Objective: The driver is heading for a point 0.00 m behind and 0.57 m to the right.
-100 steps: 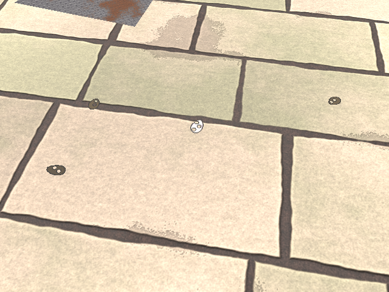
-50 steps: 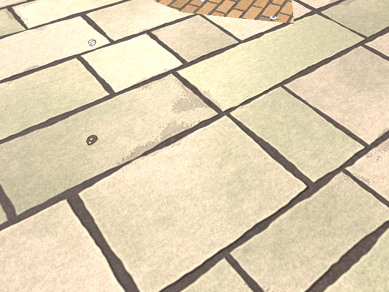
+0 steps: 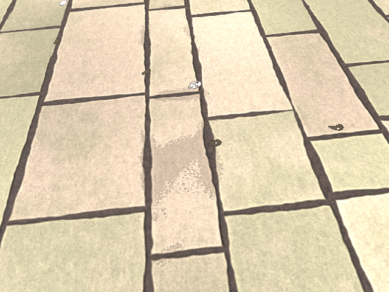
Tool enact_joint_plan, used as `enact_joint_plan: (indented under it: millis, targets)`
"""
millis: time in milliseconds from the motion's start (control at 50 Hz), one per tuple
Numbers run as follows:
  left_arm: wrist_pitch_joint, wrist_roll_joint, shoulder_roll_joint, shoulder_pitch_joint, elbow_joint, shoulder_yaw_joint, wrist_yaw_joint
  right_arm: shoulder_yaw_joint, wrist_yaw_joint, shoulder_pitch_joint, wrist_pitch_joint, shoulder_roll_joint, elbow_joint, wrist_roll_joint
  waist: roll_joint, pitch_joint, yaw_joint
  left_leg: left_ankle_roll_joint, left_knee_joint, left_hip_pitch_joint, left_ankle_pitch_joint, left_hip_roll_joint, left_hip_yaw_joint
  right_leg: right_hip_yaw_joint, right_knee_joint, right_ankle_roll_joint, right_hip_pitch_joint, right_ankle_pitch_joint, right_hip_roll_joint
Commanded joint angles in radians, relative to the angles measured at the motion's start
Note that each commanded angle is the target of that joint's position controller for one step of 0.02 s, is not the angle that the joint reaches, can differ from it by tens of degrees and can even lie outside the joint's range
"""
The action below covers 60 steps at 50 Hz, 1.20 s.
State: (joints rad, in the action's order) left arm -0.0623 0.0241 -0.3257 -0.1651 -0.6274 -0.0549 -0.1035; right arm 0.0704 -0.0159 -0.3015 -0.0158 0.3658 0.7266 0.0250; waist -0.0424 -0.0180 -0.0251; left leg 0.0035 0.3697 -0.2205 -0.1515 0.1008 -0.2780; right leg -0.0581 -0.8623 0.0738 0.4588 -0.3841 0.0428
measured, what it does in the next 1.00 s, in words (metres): walks ahead, turning right: right foot, then left foot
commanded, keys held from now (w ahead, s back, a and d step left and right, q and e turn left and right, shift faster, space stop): w+e+shift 0.86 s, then e+shift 0.14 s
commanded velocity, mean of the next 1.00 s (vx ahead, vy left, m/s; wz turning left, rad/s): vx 0.89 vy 0.00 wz -1.00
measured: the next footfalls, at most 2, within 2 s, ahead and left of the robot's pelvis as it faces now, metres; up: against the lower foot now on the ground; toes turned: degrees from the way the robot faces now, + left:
right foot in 0.12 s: +0.06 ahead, -0.11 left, +0.00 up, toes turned -11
left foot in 0.48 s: +0.51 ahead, -0.04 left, +0.00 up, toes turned -29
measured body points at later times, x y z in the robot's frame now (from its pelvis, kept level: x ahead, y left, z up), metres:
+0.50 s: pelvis +0.29 -0.08 -0.03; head +0.33 -0.10 +0.41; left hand +0.38 +0.21 -0.15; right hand +0.42 -0.41 -0.09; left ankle +0.47 -0.02 -0.75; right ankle +0.03 -0.10 -0.73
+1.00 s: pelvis +0.60 -0.36 -0.05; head +0.63 -0.40 +0.39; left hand +0.93 -0.38 -0.14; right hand +0.39 -0.52 -0.19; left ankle +0.56 -0.06 -0.61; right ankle +0.66 -0.46 -0.74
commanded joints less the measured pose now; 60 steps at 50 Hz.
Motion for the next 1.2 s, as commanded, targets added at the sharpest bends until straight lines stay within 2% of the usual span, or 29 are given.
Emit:
enact_joint_plan:
  millis: [20, 60, 100, 120, 140, 160, 240, 340, 400, 440, 480, 500, 520, 540, 580, 640, 740, 820, 860, 900, 920, 940, 960, 980, 1040, 1060, 1100, 1160, 1200]
  targets:
    - [0.015, -0.012, -0.075, 0.009, 0.063, -0.015, -0.004, 0.039, 0.006, 0.129, -0.011, 0.150, -0.093, 0.007, -0.090, 0.002, 0.050, 0.053, -0.253, -0.098, -0.471, 0.242, 0.152, -0.082, 0.115, 0.023, -0.146, -0.018, -0.015]
    - [0.018, -0.011, -0.064, -0.016, 0.055, -0.009, 0.003, 0.040, 0.015, 0.136, 0.003, 0.154, -0.090, 0.005, -0.062, 0.019, 0.064, 0.038, -0.179, -0.081, -0.479, 0.244, 0.103, -0.121, 0.235, 0.043, -0.202, 0.002, -0.024]
    - [0.033, -0.009, -0.090, -0.240, -0.061, -0.027, 0.030, 0.024, 0.018, 0.154, 0.017, 0.086, -0.092, 0.015, 0.167, 0.027, 0.153, 0.001, 0.233, -0.208, -0.491, 0.117, -0.033, -0.056, 0.382, 0.086, -0.420, -0.043, -0.077]
    - [0.044, -0.011, -0.143, -0.328, -0.079, -0.036, 0.044, -0.012, 0.025, 0.194, 0.026, -0.011, -0.119, 0.030, 0.340, 0.082, 0.190, -0.022, 0.651, -0.510, -0.527, 0.036, -0.018, 0.284, 0.414, 0.151, -0.511, -0.234, 0.082]
    - [0.049, -0.012, -0.229, -0.264, -0.005, -0.046, 0.070, -0.027, 0.033, 0.285, 0.021, -0.035, -0.231, 0.034, 0.367, 0.094, 0.167, -0.064, 0.812, -0.843, -0.479, -0.087, 0.167, 0.752, 0.610, 0.263, -0.546, -0.452, 0.219]
    - [0.053, -0.004, -0.236, -0.249, -0.002, -0.055, 0.091, -0.021, 0.040, 0.362, -0.001, 0.020, -0.273, 0.047, 0.253, 0.117, 0.178, -0.070, 0.839, -0.940, -0.365, -0.027, 0.283, 0.814, 0.709, 0.291, -0.560, -0.435, 0.281]
    - [0.101, -0.006, -0.158, -0.231, -0.009, -0.031, 0.101, -0.002, 0.061, 0.251, -0.022, 0.104, -0.188, 0.042, 0.091, 0.081, 0.087, -0.084, 0.695, -0.689, -0.143, 0.012, 0.287, 0.549, 0.698, 0.235, -0.460, -0.133, 0.141]
    - [0.134, -0.012, -0.164, -0.236, -0.056, -0.045, 0.096, -0.030, 0.071, 0.377, -0.002, 0.027, -0.206, 0.002, 0.077, 0.121, 0.087, -0.088, 0.396, -0.508, 0.033, -0.052, 0.267, 0.439, 0.702, 0.210, -0.367, 0.155, 0.047]
    - [0.145, -0.026, -0.180, -0.251, -0.085, -0.053, 0.101, -0.035, 0.067, 0.429, -0.009, 0.016, -0.231, -0.010, 0.124, 0.105, 0.099, -0.058, 0.261, -0.336, 0.099, -0.074, 0.269, 0.464, 0.690, 0.186, -0.353, 0.362, 0.081]
    - [0.149, -0.027, -0.194, -0.206, -0.088, -0.057, 0.100, -0.020, 0.047, 0.306, -0.014, 0.047, -0.198, -0.012, 0.133, 0.055, 0.033, -0.031, 0.210, -0.111, 0.048, -0.109, 0.259, 0.445, 0.595, 0.139, -0.332, 0.624, 0.074]
    - [0.152, -0.017, -0.230, -0.141, -0.089, -0.066, 0.087, 0.025, 0.005, -0.089, -0.019, 0.130, -0.099, -0.008, 0.067, -0.154, -0.175, 0.001, 0.239, 0.385, -0.084, -0.102, 0.246, 0.376, 0.130, 0.088, -0.165, 0.793, -0.021]
    - [0.164, -0.007, -0.106, -0.135, -0.067, -0.034, 0.088, 0.049, -0.019, -0.311, -0.028, 0.205, -0.066, 0.023, -0.085, -0.299, -0.239, 0.016, 0.192, 0.619, -0.490, 0.117, 0.489, 0.314, -0.259, 0.079, 0.009, 0.393, -0.112]
    - [0.164, -0.052, 0.005, -0.184, 0.001, 0.000, 0.085, 0.052, -0.012, -0.226, -0.035, 0.262, -0.084, 0.047, -0.435, -0.370, -0.116, 0.054, -0.130, 0.648, -0.879, 0.346, 1.079, 0.257, -0.503, 0.063, 0.243, -0.119, -0.205]
    - [0.146, -0.029, -0.051, -0.173, -0.032, 0.003, 0.093, 0.043, -0.005, -0.032, -0.029, 0.168, -0.123, 0.041, -0.288, -0.203, -0.052, 0.086, -0.176, 0.468, -0.898, 0.342, 1.118, 0.224, -0.585, 0.070, 0.321, -0.001, -0.112]
    - [0.122, 0.011, -0.084, -0.082, -0.056, -0.006, 0.071, 0.013, 0.003, -0.004, -0.026, 0.038, -0.100, 0.032, -0.009, -0.034, -0.044, 0.093, -0.113, 0.258, -0.529, 0.264, 0.747, 0.174, -0.509, 0.060, 0.278, 0.102, -0.003]
    - [0.082, 0.019, -0.035, -0.012, -0.004, 0.010, 0.029, 0.005, 0.008, -0.022, -0.058, 0.021, -0.022, 0.014, -0.068, 0.057, 0.003, 0.098, -0.193, 0.100, -0.390, 0.245, 0.556, 0.164, -0.471, 0.027, 0.299, 0.110, 0.057]
    - [0.060, 0.002, -0.018, 0.127, 0.066, 0.026, 0.010, 0.000, 0.022, -0.007, -0.099, 0.006, 0.038, 0.005, -0.025, 0.139, 0.057, 0.049, -0.266, 0.066, -0.027, 0.172, 0.160, 0.115, -0.341, 0.027, 0.357, 0.318, 0.061]
    - [0.065, 0.003, -0.007, 0.254, 0.085, 0.040, -0.011, 0.007, 0.014, -0.086, -0.100, 0.044, 0.085, 0.005, 0.030, 0.165, 0.021, 0.034, -0.302, 0.137, 0.365, 0.092, -0.043, -0.084, -0.018, 0.092, 0.187, 0.385, -0.014]
    - [0.072, 0.000, -0.019, 0.226, 0.079, 0.035, 0.000, 0.016, 0.006, -0.114, -0.091, 0.111, 0.086, 0.003, -0.014, 0.138, 0.068, 0.033, -0.154, 0.250, 0.963, 0.152, -0.058, -0.138, 0.047, 0.124, 0.111, 0.322, -0.068]
    - [0.085, 0.001, -0.070, -0.021, 0.001, 0.008, 0.029, 0.034, 0.002, -0.071, -0.052, 0.176, 0.068, -0.004, -0.043, -0.001, 0.196, 0.034, 0.190, 0.293, 1.196, 0.177, -0.039, -0.131, 0.110, 0.143, -0.128, 0.251, -0.144]
    - [0.096, 0.003, -0.110, -0.247, -0.075, -0.019, 0.049, 0.035, 0.003, -0.042, -0.037, 0.176, 0.052, -0.010, -0.025, -0.114, 0.280, 0.032, 0.490, 0.215, 1.126, 0.184, -0.015, -0.082, 0.206, 0.167, -0.386, 0.311, -0.172]
    - [0.089, -0.003, -0.144, -0.280, -0.114, -0.050, 0.082, 0.029, 0.016, -0.051, -0.040, 0.134, 0.035, -0.019, 0.102, -0.133, 0.243, -0.010, 0.801, -0.012, 0.461, 0.071, -0.003, 0.022, 0.293, 0.155, -0.602, 0.353, -0.167]
    - [0.074, 0.025, -0.289, -0.168, -0.061, -0.079, 0.092, 0.003, 0.031, -0.170, -0.038, 0.002, -0.028, -0.006, 0.316, -0.159, 0.068, -0.088, 1.260, -0.467, -0.460, -0.086, 0.040, 0.490, 0.219, 0.285, -0.881, 0.852, 0.152]
    - [0.061, 0.001, -0.310, -0.237, -0.019, -0.100, 0.091, 0.009, 0.015, -0.090, -0.042, 0.082, -0.082, -0.011, 0.112, -0.401, 0.150, -0.087, 1.362, -0.514, -0.405, -0.098, 0.266, 0.724, 0.326, 0.398, -0.952, 0.919, 0.219]
    - [0.070, -0.025, -0.189, -0.113, -0.064, -0.074, 0.114, -0.014, 0.003, 0.053, -0.041, 0.034, -0.083, 0.013, -0.091, -0.040, 0.026, -0.064, 1.064, -0.464, -0.283, 0.010, 0.311, 0.515, 0.487, 0.252, -0.490, 0.813, 0.080]
    - [0.077, -0.029, -0.159, -0.097, -0.048, -0.063, 0.121, -0.016, 0.002, -0.021, -0.017, 0.033, -0.089, 0.022, -0.008, -0.033, -0.015, -0.076, 1.044, -0.408, -0.276, 0.016, 0.319, 0.512, 0.488, 0.277, -0.395, 0.985, 0.098]
    - [0.091, -0.041, -0.132, -0.111, -0.064, -0.053, 0.113, -0.017, -0.004, 0.000, 0.021, 0.030, -0.089, 0.036, -0.046, -0.038, -0.023, -0.103, 0.933, -0.336, -0.284, 0.045, 0.326, 0.458, 0.493, 0.261, -0.263, 1.084, 0.059]
    - [0.098, -0.022, -0.150, -0.148, -0.081, -0.061, 0.112, -0.028, -0.002, 0.091, 0.028, -0.001, -0.117, 0.027, -0.070, -0.076, 0.001, -0.090, 0.769, -0.326, -0.155, 0.026, 0.293, 0.410, 0.468, 0.177, -0.232, 1.183, -0.014]
    - [0.097, -0.023, -0.120, -0.203, -0.104, -0.055, 0.112, -0.035, -0.008, 0.147, 0.025, -0.004, -0.143, 0.013, 0.005, -0.076, 0.033, -0.053, 0.643, -0.330, -0.020, -0.005, 0.281, 0.388, 0.421, 0.109, -0.257, 1.269, -0.041]
Keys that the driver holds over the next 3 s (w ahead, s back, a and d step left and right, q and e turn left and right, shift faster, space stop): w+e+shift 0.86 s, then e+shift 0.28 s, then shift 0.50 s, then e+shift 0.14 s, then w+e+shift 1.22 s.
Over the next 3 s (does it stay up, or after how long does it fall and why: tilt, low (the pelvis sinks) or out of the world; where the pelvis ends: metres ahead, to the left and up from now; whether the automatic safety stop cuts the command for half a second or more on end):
stays up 0.45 -1.21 -0.03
